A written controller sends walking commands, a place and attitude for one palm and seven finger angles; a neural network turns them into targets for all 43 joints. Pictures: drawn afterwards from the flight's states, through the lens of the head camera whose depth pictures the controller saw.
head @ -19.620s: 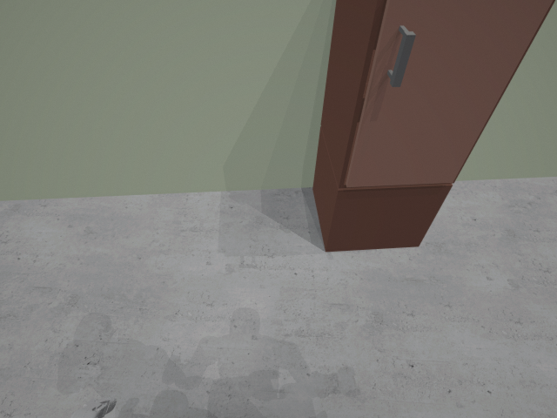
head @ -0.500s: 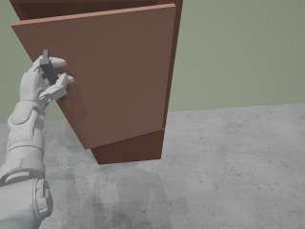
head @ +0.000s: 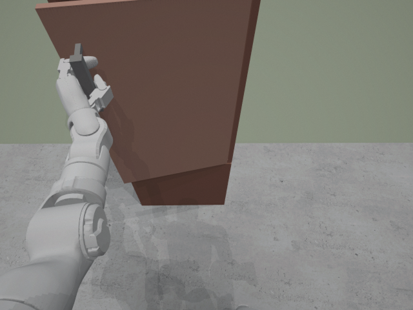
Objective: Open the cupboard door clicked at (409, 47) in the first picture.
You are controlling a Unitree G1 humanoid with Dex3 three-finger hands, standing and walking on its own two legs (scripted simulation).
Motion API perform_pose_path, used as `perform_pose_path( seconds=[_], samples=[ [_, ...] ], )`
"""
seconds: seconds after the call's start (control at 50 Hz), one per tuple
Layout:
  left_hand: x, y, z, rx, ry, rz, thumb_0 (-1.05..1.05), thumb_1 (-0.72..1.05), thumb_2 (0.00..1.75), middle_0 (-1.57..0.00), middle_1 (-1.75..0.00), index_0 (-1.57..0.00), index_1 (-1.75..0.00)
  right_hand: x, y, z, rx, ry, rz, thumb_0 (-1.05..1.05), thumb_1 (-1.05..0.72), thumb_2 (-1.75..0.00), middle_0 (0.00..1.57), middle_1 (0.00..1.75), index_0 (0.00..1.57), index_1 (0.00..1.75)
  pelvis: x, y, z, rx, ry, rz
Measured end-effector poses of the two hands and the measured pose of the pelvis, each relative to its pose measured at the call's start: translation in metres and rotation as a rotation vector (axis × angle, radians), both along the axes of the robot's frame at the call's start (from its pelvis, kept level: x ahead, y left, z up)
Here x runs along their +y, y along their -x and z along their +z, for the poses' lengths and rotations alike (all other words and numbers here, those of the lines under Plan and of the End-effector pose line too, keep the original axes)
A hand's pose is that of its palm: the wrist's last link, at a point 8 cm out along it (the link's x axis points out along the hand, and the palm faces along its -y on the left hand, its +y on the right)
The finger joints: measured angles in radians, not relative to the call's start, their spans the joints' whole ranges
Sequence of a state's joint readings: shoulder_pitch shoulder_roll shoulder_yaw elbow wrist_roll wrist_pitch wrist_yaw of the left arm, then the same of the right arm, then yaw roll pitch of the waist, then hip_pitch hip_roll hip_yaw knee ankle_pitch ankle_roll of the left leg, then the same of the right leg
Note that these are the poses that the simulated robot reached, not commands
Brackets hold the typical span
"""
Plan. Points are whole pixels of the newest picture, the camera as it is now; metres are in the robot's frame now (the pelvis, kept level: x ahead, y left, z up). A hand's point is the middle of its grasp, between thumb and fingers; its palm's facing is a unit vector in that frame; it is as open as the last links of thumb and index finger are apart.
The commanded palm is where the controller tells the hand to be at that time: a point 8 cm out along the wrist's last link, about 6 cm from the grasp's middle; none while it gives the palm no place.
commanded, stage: pull the door open along its arc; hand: left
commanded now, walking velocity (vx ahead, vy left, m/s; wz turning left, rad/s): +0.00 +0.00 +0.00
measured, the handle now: (88, 79) +0.54 +0.22 +0.14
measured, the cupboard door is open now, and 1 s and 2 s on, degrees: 13 47 47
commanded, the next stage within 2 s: open thumb and fingers to let go in 0.68 s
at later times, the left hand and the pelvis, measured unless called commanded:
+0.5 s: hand (123, 131) +0.39 +0.13 +0.15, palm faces +0.35 -0.94 +0.06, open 5.9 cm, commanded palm +0.32 +0.16 +0.14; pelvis +0.02 +0.01 +0.02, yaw -2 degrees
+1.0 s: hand (160, 156) +0.34 +0.07 +0.15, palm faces +0.38 -0.93 -0.02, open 6.7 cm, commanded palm +0.28 +0.10 +0.14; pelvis +0.02 -0.01 +0.02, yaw +2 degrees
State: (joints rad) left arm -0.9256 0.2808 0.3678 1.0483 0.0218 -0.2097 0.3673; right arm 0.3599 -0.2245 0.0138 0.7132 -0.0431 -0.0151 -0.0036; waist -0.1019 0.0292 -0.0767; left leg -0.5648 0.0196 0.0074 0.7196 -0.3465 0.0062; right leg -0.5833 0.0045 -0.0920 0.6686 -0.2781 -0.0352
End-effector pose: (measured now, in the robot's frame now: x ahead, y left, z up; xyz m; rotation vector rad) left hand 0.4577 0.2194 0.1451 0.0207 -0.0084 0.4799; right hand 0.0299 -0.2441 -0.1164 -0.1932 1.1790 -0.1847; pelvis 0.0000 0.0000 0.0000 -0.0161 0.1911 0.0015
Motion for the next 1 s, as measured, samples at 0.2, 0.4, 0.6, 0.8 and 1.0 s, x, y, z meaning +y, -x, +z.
perform_pose_path(
  seconds=[0.2, 0.4, 0.6, 0.8, 1.0],
  samples=[
    [-0.001, 0.01, -0.002, -0.038, 0.0, -0.038, -0.01, 0.77, 0.82, -0.37, -1.35, -0.34, -1.35, -0.018, 0.047, 0.007, 0.091, 0.025, -0.085, 0.01, -0.9, -0.9, 0.2, 0.3, 0.2, 0.3, -0.001, -0.005, 0.006, -0.021, -0.002, -0.027],
    [-0.021, 0.065, -0.005, -0.08, 0.031, -0.093, 0.0, 0.75, 0.78, -0.35, -1.35, -0.35, -1.34, -0.01, -0.038, 0.016, -0.141, -0.013, -0.04, 0.01, -0.9, -0.9, 0.19, 0.3, 0.2, 0.3, 0.004, -0.019, 0.014, -0.086, -0.003, -0.045],
    [-0.075, 0.14, -0.001, -0.049, 0.084, -0.162, 0.02, 0.7, 0.73, -0.36, -1.35, -0.35, -1.33, 0.03, -0.178, 0.059, -0.475, -0.076, 0.133, 0.01, -0.9, -0.9, 0.19, 0.3, 0.2, 0.3, 0.006, -0.029, 0.018, -0.175, -0.01, -0.021],
    [-0.116, 0.174, 0.003, 0.0, 0.023, -0.195, 0.01, 0.67, 0.73, -0.36, -1.34, -0.36, -1.33, 0.065, -0.233, 0.085, -0.545, -0.139, 0.26, 0.01, -0.9, -0.9, 0.2, 0.3, 0.2, 0.3, -0.004, -0.032, 0.016, -0.226, -0.011, 0.019],
    [-0.111, 0.161, 0.004, 0.025, 0.014, -0.095, 0.01, 0.54, 0.74, -0.37, -1.32, -0.38, -1.32, 0.057, -0.189, 0.046, -0.359, -0.144, 0.233, 0.01, -0.9, -0.9, 0.2, 0.3, 0.2, 0.3, -0.011, -0.023, 0.016, -0.218, -0.02, 0.03]
  ],
)
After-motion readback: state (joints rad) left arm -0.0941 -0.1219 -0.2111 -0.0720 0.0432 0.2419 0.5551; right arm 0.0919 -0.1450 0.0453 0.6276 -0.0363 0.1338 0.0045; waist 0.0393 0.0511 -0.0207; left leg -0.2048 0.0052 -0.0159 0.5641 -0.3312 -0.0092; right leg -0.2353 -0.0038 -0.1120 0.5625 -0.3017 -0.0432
